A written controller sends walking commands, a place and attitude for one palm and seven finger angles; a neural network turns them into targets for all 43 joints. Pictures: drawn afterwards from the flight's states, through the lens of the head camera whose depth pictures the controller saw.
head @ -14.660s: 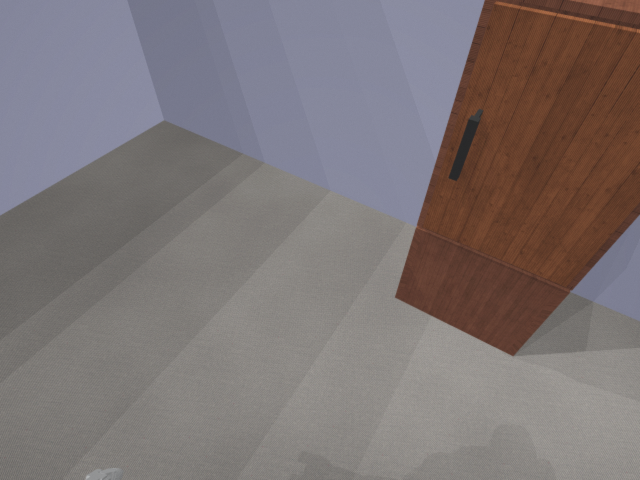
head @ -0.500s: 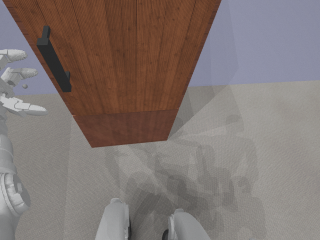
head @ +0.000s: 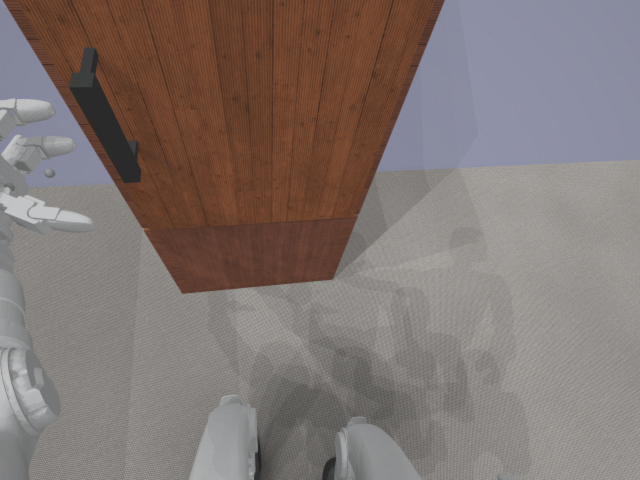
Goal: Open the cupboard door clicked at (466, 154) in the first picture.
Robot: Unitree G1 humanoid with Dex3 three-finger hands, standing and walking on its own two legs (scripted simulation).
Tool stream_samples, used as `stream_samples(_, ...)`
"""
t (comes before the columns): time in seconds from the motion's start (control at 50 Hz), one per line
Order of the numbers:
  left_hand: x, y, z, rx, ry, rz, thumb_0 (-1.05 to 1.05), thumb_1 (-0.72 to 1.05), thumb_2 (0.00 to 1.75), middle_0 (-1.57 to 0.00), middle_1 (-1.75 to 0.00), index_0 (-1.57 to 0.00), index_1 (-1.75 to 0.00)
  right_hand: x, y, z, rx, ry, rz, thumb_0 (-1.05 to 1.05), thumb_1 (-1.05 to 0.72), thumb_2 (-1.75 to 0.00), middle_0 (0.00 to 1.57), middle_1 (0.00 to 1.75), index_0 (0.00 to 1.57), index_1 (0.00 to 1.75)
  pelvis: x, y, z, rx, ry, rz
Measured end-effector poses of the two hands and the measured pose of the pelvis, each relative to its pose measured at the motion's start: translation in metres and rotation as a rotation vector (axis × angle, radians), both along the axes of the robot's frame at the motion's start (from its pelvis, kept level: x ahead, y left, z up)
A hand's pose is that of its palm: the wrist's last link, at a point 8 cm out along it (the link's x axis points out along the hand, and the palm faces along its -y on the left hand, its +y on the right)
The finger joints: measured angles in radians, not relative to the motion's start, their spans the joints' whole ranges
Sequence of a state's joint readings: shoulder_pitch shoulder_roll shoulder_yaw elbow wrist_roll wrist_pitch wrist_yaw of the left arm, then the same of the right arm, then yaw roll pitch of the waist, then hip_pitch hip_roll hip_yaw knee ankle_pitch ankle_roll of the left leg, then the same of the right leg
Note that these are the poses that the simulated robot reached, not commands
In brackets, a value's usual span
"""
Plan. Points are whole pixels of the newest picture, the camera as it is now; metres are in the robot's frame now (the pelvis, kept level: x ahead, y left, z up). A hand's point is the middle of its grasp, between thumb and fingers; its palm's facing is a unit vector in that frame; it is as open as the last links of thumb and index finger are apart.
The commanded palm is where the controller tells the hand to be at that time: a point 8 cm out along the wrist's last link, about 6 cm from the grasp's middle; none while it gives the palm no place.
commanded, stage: move the hooked fingers beside the handle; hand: left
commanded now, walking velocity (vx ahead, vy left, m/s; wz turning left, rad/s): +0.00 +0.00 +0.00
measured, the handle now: (112, 122) +0.52 +0.25 +0.07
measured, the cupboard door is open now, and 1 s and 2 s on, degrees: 0 0 0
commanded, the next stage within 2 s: slide the fingers in behind the handle in 0.28 s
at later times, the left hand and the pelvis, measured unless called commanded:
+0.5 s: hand (50, 177) +0.44 +0.30 +0.07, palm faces +0.13 -0.99 -0.01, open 14.0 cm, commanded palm +0.42 +0.33 +0.06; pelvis +0.00 +0.00 +0.00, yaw +0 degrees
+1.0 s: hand (94, 175) +0.44 +0.26 +0.07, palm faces +0.13 -0.99 -0.02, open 14.0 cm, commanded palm +0.42 +0.29 +0.06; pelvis +0.00 +0.00 +0.01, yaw +1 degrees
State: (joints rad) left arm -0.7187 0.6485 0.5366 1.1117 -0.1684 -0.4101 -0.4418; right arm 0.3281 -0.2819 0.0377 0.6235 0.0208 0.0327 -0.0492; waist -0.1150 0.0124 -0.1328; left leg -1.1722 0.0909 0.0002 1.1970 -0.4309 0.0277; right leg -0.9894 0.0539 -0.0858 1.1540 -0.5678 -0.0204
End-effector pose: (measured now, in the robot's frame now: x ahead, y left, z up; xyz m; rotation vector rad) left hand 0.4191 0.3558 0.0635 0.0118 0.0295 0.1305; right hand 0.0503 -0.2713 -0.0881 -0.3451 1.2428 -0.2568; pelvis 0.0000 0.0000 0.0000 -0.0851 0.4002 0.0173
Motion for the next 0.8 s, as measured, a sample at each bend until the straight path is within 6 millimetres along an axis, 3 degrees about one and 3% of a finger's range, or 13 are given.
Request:
stream_samples(0.42,-0.01,-0.001,0.005,0.008,-0.032,0.008,-0.02,-0.5,0.3,-0.3,-1.2,-0.3,-1.2,0.006,0.004,0.0,0.015,-0.011,0.007,0.0,-0.9,-0.9,0.2,0.3,0.2,0.3,0.001,0.001,0.002,0.002,-0.014,0.004)
stream_samples(0.8,-0.001,-0.033,0.003,0.004,-0.034,-0.012,-0.02,-0.5,0.3,-0.3,-1.2,-0.3,-1.2,0.003,0.006,0.001,0.035,-0.015,-0.006,0.0,-0.9,-0.9,0.2,0.3,0.2,0.3,0.002,0.0,0.005,0.008,-0.022,0.001)
